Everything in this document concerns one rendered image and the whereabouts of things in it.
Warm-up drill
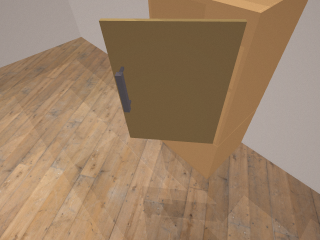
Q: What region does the cupboard door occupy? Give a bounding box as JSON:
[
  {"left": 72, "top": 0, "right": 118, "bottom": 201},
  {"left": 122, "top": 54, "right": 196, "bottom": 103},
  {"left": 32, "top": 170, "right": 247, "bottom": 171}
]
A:
[{"left": 99, "top": 18, "right": 247, "bottom": 144}]

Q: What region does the handle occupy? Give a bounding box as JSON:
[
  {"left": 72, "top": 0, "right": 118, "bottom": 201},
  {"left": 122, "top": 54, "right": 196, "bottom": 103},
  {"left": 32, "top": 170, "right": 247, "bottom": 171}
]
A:
[{"left": 115, "top": 66, "right": 132, "bottom": 113}]

